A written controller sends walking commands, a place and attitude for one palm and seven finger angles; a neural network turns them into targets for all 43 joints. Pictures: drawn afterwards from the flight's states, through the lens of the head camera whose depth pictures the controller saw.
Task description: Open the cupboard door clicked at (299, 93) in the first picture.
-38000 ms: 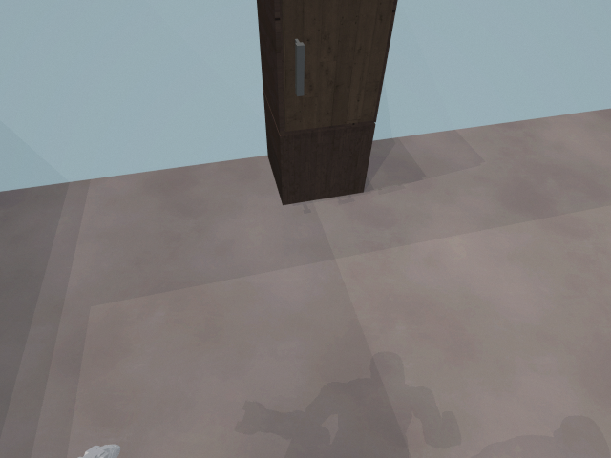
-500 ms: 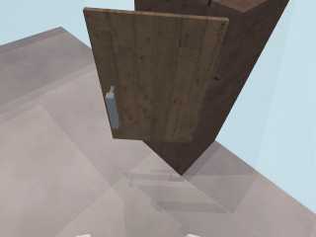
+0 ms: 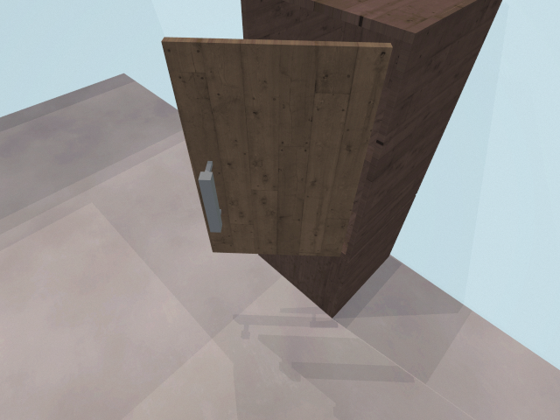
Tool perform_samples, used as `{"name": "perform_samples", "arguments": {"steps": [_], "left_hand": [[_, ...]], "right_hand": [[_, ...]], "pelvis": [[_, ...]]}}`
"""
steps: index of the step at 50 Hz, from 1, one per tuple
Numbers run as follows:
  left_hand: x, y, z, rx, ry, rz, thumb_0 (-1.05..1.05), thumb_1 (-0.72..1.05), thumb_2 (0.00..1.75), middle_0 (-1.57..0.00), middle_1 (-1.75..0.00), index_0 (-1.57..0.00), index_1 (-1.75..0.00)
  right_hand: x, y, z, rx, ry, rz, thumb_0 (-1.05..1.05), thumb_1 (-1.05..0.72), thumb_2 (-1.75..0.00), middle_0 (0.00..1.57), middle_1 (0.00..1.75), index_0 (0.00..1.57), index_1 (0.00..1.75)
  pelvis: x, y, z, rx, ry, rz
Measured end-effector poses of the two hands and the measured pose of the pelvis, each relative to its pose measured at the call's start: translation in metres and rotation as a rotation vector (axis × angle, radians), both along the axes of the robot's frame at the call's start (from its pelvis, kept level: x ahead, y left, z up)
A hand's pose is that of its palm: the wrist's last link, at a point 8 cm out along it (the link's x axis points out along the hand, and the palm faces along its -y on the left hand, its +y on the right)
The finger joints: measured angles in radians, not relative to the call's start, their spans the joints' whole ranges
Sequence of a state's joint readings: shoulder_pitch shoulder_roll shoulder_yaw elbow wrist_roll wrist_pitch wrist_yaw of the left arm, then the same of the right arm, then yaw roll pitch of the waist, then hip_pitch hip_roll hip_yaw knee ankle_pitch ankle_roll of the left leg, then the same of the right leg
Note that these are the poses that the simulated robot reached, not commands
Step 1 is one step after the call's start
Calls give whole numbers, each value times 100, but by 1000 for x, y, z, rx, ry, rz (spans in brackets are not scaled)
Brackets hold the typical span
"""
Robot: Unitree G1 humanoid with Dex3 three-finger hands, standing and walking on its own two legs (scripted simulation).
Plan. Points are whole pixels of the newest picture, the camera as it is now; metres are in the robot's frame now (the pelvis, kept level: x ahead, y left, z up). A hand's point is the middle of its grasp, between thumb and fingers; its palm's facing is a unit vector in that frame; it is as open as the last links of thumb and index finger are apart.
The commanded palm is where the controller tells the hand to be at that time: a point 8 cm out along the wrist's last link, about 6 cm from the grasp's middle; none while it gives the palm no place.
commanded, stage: come to a stop and stand still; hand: left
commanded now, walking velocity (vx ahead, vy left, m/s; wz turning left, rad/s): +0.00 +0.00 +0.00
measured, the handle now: (213, 197) +0.58 +0.19 -0.08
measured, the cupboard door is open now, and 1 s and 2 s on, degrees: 42 42 42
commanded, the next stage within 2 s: look again from close up in 0.14 s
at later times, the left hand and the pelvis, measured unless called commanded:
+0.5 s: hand out of the picture +0.03 +0.17 -0.17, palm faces +0.00 -0.98 -0.19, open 7.4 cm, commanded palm none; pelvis +0.01 +0.00 +0.00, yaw +0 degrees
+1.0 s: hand (165, 371) +0.20 +0.18 -0.05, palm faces +0.27 -0.96 -0.12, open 7.5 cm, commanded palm +0.14 +0.23 -0.07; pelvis +0.03 -0.01 -0.01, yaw +2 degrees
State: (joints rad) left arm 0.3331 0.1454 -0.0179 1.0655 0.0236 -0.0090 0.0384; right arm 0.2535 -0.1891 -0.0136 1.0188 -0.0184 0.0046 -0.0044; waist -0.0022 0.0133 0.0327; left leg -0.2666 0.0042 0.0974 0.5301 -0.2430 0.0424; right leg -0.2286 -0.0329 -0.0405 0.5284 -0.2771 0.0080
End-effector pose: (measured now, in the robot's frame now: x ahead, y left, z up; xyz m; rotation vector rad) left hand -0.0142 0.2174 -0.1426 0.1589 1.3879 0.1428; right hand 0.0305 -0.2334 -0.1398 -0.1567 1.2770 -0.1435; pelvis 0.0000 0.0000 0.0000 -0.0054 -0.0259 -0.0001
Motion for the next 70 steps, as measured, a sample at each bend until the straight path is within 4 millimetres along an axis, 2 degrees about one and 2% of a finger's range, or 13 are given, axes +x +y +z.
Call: {"name": "perform_samples", "arguments": {"steps": [8,15,30,43,45,50,53,55,57,62,64,66,70], "left_hand": [[11,8,2,15,-35,-15,0,91,90,-20,-30,-20,-30],[26,11,4,19,-52,-21,0,91,90,-20,-30,-20,-30],[45,1,0,-8,-33,-16,0,91,90,-20,-30,-20,-30],[57,3,1,7,-33,-16,0,91,90,-20,-30,-20,-30],[86,8,20,17,-211,79,1,90,89,-20,-30,-20,-31],[181,12,107,54,-871,109,1,87,88,-20,-33,-20,-33],[211,7,128,-2,-1170,53,1,82,86,-20,-35,-20,-36],[215,0,127,-52,-1315,-28,0,79,84,-20,-38,-20,-38],[209,-6,114,-89,-1389,-127,0,75,83,-20,-40,-20,-41],[173,1,64,-123,-1324,-111,0,63,78,-22,-47,-22,-48],[161,9,55,-91,-1305,-64,0,58,76,-22,-50,-22,-51],[154,15,57,-53,-1318,-50,1,54,74,-23,-53,-23,-54],[164,18,71,-39,-1379,-119,1,44,70,-23,-59,-23,-60]], "right_hand": [[-30,9,-4,25,66,-8,0,-92,-90,20,29,20,30],[-35,14,-2,34,93,-15,1,-91,-89,20,29,20,30],[3,2,5,-5,63,-7,1,-92,-89,20,29,20,30],[36,-4,7,-17,21,5,0,-91,-89,20,29,20,30],[47,-5,12,-29,-74,6,1,-91,-89,20,29,20,30],[93,-14,25,-44,-384,45,1,-91,-89,20,29,20,30],[123,-24,29,-54,-517,84,1,-91,-89,20,29,20,30],[143,-32,29,-66,-598,117,1,-91,-89,20,30,20,30],[161,-40,25,-78,-670,150,1,-91,-89,20,30,20,30],[193,-50,8,-108,-773,197,1,-91,-90,20,29,20,30],[197,-49,0,-111,-779,206,1,-91,-90,20,29,20,30],[196,-45,-10,-108,-766,216,1,-91,-90,20,29,20,30],[179,-34,-34,-81,-696,222,1,-91,-90,20,29,20,30]], "pelvis": [[-3,0,0,8,9,2],[1,-1,2,10,17,2],[19,-5,5,10,20,-6],[32,-7,6,5,19,-10],[32,-7,4,9,20,-1],[26,-10,-6,18,67,43],[16,-17,-22,15,143,35],[9,-22,-39,16,195,26],[2,-28,-59,17,236,22],[-10,-39,-99,11,289,28],[-13,-42,-108,-1,295,35],[-15,-45,-114,-14,298,42],[-19,-48,-119,-37,309,52]]}}
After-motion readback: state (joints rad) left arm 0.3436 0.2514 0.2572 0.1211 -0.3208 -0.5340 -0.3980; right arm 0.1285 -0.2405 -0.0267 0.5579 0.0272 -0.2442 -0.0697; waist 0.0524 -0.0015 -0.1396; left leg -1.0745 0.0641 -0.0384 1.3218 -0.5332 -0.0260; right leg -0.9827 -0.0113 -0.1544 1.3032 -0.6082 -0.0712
